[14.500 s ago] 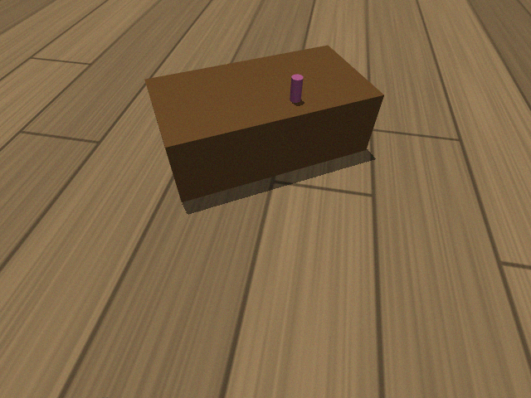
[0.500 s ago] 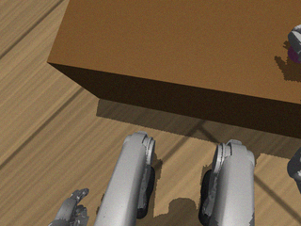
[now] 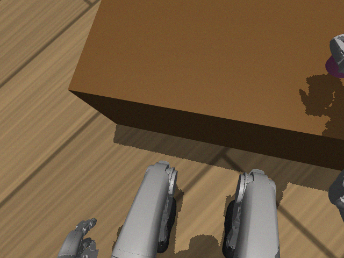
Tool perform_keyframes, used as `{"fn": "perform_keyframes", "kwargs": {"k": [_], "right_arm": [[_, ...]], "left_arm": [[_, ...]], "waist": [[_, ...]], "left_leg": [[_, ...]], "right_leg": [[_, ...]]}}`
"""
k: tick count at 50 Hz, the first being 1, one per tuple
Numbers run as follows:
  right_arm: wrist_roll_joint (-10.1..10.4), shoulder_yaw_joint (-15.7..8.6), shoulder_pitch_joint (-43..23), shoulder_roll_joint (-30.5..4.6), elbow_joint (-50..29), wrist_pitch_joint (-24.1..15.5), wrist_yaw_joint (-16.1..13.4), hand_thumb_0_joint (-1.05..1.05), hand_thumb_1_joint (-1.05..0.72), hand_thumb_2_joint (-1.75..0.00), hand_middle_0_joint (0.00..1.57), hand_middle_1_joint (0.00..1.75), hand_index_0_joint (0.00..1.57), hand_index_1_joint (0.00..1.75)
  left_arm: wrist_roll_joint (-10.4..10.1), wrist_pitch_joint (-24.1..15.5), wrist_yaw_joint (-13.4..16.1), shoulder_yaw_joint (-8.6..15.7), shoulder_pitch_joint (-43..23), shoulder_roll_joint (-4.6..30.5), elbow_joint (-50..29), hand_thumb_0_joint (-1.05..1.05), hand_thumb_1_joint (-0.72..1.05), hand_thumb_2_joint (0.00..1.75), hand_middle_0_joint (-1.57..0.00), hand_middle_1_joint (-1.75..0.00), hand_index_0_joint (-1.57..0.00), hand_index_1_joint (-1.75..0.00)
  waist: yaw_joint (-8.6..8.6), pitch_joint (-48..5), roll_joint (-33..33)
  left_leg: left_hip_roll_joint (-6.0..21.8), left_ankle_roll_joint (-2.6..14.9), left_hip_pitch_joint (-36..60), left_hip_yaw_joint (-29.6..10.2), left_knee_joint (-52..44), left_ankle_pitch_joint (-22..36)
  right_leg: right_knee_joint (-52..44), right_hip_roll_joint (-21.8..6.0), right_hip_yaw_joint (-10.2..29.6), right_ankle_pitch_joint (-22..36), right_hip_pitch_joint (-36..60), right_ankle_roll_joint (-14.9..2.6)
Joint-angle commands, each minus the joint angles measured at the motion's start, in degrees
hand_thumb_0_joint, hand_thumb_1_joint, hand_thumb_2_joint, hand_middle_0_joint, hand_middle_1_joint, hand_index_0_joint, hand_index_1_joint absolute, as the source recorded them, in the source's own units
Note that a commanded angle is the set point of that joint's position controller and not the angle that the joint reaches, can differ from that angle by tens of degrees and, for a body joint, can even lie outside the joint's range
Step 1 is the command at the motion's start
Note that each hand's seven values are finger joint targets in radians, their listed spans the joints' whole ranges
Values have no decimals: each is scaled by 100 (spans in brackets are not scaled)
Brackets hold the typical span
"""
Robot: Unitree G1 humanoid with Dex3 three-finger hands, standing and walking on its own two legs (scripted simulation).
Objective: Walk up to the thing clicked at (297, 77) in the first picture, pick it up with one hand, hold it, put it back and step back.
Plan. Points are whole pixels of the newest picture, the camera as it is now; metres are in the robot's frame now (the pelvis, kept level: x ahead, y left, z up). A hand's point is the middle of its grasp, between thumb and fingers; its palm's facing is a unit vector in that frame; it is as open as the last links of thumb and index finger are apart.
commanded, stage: settle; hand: right
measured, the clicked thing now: out of the picture +0.53 -0.29 +0.02
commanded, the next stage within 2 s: lift in 0.80 s
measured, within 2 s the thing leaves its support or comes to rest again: neither
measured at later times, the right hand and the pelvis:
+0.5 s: hand out of the picture +0.53 -0.29 +0.06, palm faces +0.22 +0.98 -0.03, open 7.4 cm; pelvis +0.01 -0.01 +0.04, yaw -1 degrees
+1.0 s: hand out of the picture +0.53 -0.28 +0.08, palm faces +0.21 +0.98 -0.02, open 7.4 cm; pelvis +0.01 -0.01 +0.06, yaw -1 degrees
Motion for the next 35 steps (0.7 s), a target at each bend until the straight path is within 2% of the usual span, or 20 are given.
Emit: {"fn": "perform_keyframes", "kwargs": {"k": [1, 8, 9, 11, 12, 13, 17, 18, 19, 21, 22, 25, 27, 29, 31, 32, 33, 34, 35], "right_arm": [[124, -294, -2077, -1627, -1419, -497, 80, 0, -48, -132, 145, 147, 147, 147], [138, -290, -2548, -1736, -1899, -630, -2, 0, -54, -136, 140, 148, 143, 148], [145, -180, -2571, -1596, -1900, -624, -9, 0, -54, -137, 140, 148, 143, 149], [115, -194, -2553, -1630, -1902, -613, -57, 0, -54, -138, 139, 149, 142, 149], [102, -124, -2614, -1560, -1791, -604, -52, 0, -56, -139, 141, 150, 143, 150], [109, -155, -2458, -1512, -1683, -580, -64, 0, -56, -140, 142, 151, 144, 151], [73, -33, -2460, -1436, -1531, -536, -72, 0, -56, -142, 142, 153, 145, 153], [83, -43, -2366, -1374, -1365, -525, -61, 0, -56, -143, 142, 153, 145, 153], [94, -77, -2287, -1404, -1347, -515, -57, 0, -57, -143, 142, 153, 145, 154], [97, -135, -2217, -1480, -1286, -521, -35, 0, -55, -142, 143, 153, 146, 153], [107, -96, -2225, -1393, -1198, -524, -9, 0, -54, -142, 144, 153, 146, 153], [144, -181, -2128, -1473, -1230, -552, 15, 0, -53, -142, 141, 153, 144, 153], [181, -186, -2318, -1469, -1431, -611, 15, 0, -52, -140, 140, 152, 143, 152], [157, -85, -2388, -1370, -1466, -616, 16, 0, -51, -139, 139, 150, 141, 151], [125, -93, -2484, -1431, -1535, -657, -9, 0, -54, -141, 138, 151, 141, 151], [113, -64, -2437, -1364, -1540, -678, -31, 0, -53, -142, 138, 152, 141, 152], [93, -120, -2378, -1484, -1575, -658, -62, 0, -57, -143, 138, 153, 141, 153], [107, -61, -2440, -1399, -1591, -676, -62, 0, -54, -143, 138, 152, 140, 152], [130, -129, -2427, -1410, -1611, -682, -89, 0, -53, -143, 137, 152, 140, 152]], "left_arm": [[-6, -72, 43, 444, 989, 1087, -267, 0, 90, 88, -19, -29, -20, -29], [1, -99, 71, 472, 998, 1108, -222, 0, 92, 87, -19, -29, -20, -28], [-14, -109, 86, 486, 959, 1120, -231, 0, 91, 87, -19, -29, -20, -28], [6, -122, 97, 468, 1000, 1077, -204, 0, 92, 87, -19, -29, -20, -28], [2, -132, 101, 473, 959, 1099, -180, 0, 91, 87, -19, -29, -20, -29], [10, -131, 97, 470, 1012, 1096, -169, 0, 91, 87, -19, -29, -20, -28], [-4, -143, 113, 460, 985, 1098, -154, 0, 91, 88, -19, -29, -20, -29], [0, -156, 110, 461, 992, 1113, -123, 0, 91, 88, -19, -29, -20, -29], [-12, -159, 107, 458, 976, 1116, -137, 0, 91, 88, -19, -29, -20, -29], [-15, -148, 97, 460, 1028, 1126, -165, 0, 91, 88, -19, -29, -20, -29], [-10, -147, 90, 445, 1039, 1107, -148, 0, 90, 88, -19, -29, -20, -29], [-42, -143, 72, 429, 1005, 1055, -246, 0, 91, 88, -19, -29, -20, -29], [-31, -143, 60, 422, 1019, 1038, -249, 0, 91, 88, -19, -29, -20, -29], [-27, -154, 66, 443, 1033, 1039, -242, 0, 91, 88, -19, -29, -20, -29], [-20, -157, 68, 450, 1038, 1069, -207, 0, 91, 88, -19, -30, -20, -29], [-5, -148, 62, 441, 1048, 1071, -209, 0, 91, 87, -19, -29, -20, -29], [-8, -140, 74, 471, 1065, 1081, -210, 0, 91, 87, -19, -29, -20, -29], [1, -135, 70, 425, 1052, 1047, -227, 0, 91, 87, -19, -29, -20, -29], [-6, -143, 68, 436, 1067, 1063, -222, 0, 91, 87, -19, -29, -20, -28]], "waist": [[-84, -3973, -1006], [-90, -4101, -1399], [-59, -4128, -1443], [-56, -4182, -1336], [-20, -4083, -1446], [-49, -4089, -1436], [2, -3873, -1369], [31, -3762, -1295], [-49, -3733, -1339], [-15, -3792, -1214], [19, -3712, -1175], [-17, -3827, -955], [-51, -3959, -1034], [23, -3948, -1138], [-6, -3926, -1285], [-32, -3903, -1377], [-88, -4016, -1349], [-45, -3996, -1357], [-81, -4017, -1360]], "left_leg": [[-99, 225, 1901, 33, -1457, 1847], [-79, 275, 1716, 85, -1627, 1540], [-71, 282, 1717, 85, -1661, 1495], [-79, 262, 1858, 57, -1741, 1645], [-67, 278, 1741, 71, -1725, 1525], [-63, 279, 1767, 83, -1726, 1661], [-58, 280, 1760, 74, -1881, 1469], [-54, 271, 1692, 97, -1857, 1525], [-43, 284, 1675, 91, -1848, 1529], [-51, 272, 1782, 100, -1893, 1659], [-53, 268, 1806, 108, -1919, 1651], [-49, 244, 2133, 66, -2035, 1756], [-42, 246, 2261, 29, -2033, 1877], [-42, 245, 2164, 43, -2073, 1822], [-38, 271, 2019, 69, -2048, 1642], [-28, 279, 1943, 79, -2007, 1718], [-55, 274, 2060, 55, -2124, 1710], [-40, 266, 2093, 54, -2116, 1757], [-34, 271, 2063, 63, -2094, 1770]], "right_leg": [[-1198, 113, -175, 1507, 3188, -325], [-1558, 126, -98, 1345, 3820, -258], [-1629, 123, -72, 1279, 3944, -251], [-1577, 123, -131, 1423, 3948, -270], [-1653, 145, -107, 1325, 3958, -252], [-1682, 131, -92, 1536, 4073, -237], [-1812, 146, -72, 1251, 4008, -241], [-1798, 143, -40, 1320, 4001, -241], [-1866, 134, -20, 1374, 4054, -230], [-1846, 132, -2, 1547, 4111, -245], [-1866, 141, -1, 1531, 4070, -249], [-1885, 146, -59, 1516, 3950, -297], [-1875, 155, -85, 1662, 3995, -302], [-1891, 158, -92, 1633, 4137, -291], [-2027, 149, -18, 1504, 4277, -252], [-2053, 143, 2, 1661, 4398, -229], [-2057, 147, -48, 1645, 4463, -260], [-2039, 151, -45, 1683, 4479, -252], [-2087, 142, -14, 1741, 4552, -236]]}}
